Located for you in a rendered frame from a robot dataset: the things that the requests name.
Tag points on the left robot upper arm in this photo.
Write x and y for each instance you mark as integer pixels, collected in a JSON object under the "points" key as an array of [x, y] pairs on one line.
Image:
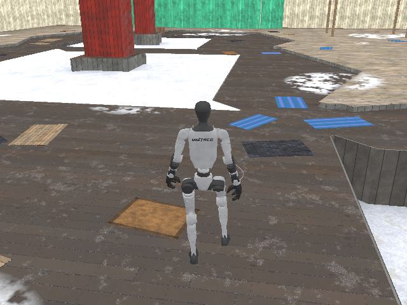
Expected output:
{"points": [[179, 146]]}

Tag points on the robot left hand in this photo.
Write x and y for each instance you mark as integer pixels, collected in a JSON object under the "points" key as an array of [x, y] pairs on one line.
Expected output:
{"points": [[174, 179]]}

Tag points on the left robot foot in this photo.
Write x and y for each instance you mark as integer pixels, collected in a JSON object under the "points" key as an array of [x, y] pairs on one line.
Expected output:
{"points": [[193, 258]]}

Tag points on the robot right hand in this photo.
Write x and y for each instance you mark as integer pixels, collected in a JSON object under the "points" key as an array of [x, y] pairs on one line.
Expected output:
{"points": [[238, 191]]}

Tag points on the left robot forearm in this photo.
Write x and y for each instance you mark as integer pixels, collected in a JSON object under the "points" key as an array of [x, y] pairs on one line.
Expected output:
{"points": [[172, 168]]}

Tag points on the right robot forearm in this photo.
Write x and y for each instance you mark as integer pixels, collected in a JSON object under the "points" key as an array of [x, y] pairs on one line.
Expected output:
{"points": [[233, 172]]}

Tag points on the robot left shin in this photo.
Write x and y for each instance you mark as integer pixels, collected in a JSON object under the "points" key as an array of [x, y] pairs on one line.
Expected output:
{"points": [[192, 235]]}

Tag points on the right robot upper arm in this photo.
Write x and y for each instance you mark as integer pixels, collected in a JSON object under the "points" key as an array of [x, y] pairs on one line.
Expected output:
{"points": [[225, 144]]}

